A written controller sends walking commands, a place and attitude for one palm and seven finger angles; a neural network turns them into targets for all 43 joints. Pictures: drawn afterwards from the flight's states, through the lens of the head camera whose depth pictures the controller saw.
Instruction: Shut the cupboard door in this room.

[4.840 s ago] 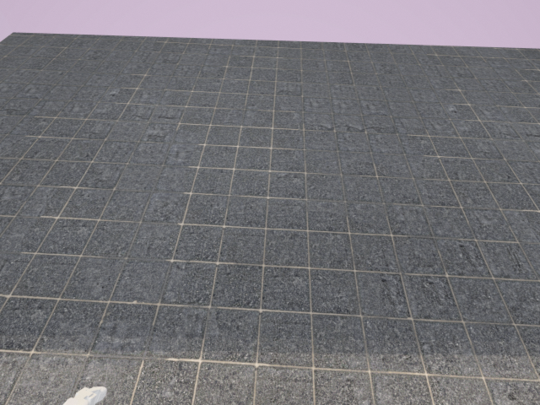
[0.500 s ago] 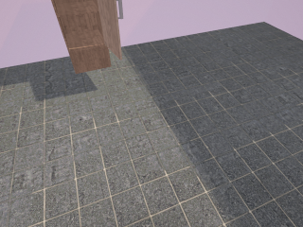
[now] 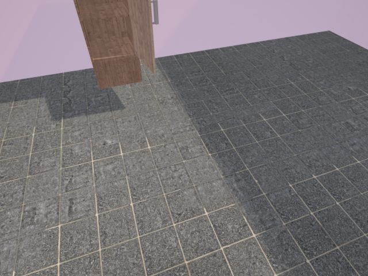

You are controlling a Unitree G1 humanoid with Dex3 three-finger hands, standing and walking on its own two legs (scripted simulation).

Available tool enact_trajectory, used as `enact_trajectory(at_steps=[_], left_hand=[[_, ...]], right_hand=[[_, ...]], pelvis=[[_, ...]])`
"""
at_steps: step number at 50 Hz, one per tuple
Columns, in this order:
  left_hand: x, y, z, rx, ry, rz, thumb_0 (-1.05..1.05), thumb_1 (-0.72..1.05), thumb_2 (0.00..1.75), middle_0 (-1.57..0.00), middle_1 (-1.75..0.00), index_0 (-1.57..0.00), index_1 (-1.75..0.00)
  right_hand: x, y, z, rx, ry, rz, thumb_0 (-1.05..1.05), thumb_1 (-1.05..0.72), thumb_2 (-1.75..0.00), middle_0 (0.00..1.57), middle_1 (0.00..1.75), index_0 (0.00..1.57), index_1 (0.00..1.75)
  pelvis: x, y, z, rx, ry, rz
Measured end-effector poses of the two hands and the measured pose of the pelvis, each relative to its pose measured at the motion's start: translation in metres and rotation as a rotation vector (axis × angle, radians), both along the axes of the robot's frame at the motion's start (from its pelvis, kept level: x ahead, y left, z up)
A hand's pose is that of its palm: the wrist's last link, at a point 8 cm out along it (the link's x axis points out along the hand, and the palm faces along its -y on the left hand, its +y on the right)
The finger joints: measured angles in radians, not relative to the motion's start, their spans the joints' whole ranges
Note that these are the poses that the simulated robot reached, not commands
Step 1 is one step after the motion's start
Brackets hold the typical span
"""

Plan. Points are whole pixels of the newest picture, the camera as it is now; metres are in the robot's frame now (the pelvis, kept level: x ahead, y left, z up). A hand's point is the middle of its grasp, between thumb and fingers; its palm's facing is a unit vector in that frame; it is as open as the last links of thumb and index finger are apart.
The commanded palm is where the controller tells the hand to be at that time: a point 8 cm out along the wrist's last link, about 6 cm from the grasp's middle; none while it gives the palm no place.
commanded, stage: turn or walk to find it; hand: left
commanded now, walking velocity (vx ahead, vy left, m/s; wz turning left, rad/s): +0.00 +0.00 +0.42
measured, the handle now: (153, 12) +1.66 +0.31 -0.05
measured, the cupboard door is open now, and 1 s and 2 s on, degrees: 100 100 100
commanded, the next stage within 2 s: stand and wait in 1.48 s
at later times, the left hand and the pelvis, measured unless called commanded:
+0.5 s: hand out of the picture +0.07 +0.21 -0.16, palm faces +0.20 -0.95 -0.25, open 7.4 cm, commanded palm none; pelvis -0.01 +0.00 +0.00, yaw +11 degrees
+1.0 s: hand out of the picture -0.09 +0.15 -0.17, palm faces +0.45 -0.85 -0.27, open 7.4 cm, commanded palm none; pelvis -0.01 -0.04 +0.00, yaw +26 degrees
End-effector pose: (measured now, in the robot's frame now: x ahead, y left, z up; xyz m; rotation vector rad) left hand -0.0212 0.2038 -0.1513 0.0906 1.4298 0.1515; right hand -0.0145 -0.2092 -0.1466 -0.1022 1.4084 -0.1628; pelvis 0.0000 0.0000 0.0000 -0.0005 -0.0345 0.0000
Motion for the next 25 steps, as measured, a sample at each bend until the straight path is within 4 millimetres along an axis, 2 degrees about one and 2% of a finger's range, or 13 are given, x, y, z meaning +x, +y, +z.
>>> enact_trajectory(at_steps=[7, 13, 17, 21, 25], left_hand=[[-0.006, 0.010, -0.003, 0.025, -0.006, 0.052, 0.01, 0.91, 0.90, -0.20, -0.30, -0.20, -0.29], [0.001, 0.031, -0.014, 0.043, -0.037, 0.087, 0.01, 0.91, 0.90, -0.20, -0.30, -0.20, -0.29], [0.019, 0.048, -0.012, 0.066, -0.071, 0.088, 0.01, 0.91, 0.90, -0.20, -0.30, -0.20, -0.29], [0.045, 0.056, 0.006, 0.102, -0.162, 0.094, 0.01, 0.91, 0.90, -0.20, -0.30, -0.20, -0.29], [0.069, 0.054, 0.023, 0.133, -0.256, 0.106, 0.01, 0.91, 0.90, -0.20, -0.30, -0.20, -0.29]], right_hand=[[0.007, -0.008, -0.003, -0.011, 0.021, 0.047, 0.01, -0.91, -0.90, 0.20, 0.30, 0.20, 0.30], [0.027, -0.013, -0.004, -0.054, -0.002, 0.088, 0.01, -0.91, -0.90, 0.20, 0.30, 0.20, 0.30], [0.045, -0.012, 0.001, -0.069, -0.054, 0.117, 0.01, -0.91, -0.90, 0.20, 0.30, 0.20, 0.30], [0.061, -0.014, 0.007, -0.065, -0.079, 0.161, 0.01, -0.91, -0.90, 0.20, 0.30, 0.20, 0.30], [0.077, -0.024, 0.008, -0.055, -0.102, 0.204, 0.01, -0.91, -0.90, 0.20, 0.30, 0.20, 0.30]], pelvis=[[-0.005, -0.001, -0.006, -0.010, 0.028, 0.047], [-0.005, 0.008, -0.015, -0.022, 0.032, 0.088], [-0.006, 0.010, -0.014, -0.019, 0.042, 0.115], [-0.007, 0.006, -0.006, -0.023, 0.054, 0.155], [-0.008, -0.004, -0.002, -0.021, 0.060, 0.198]])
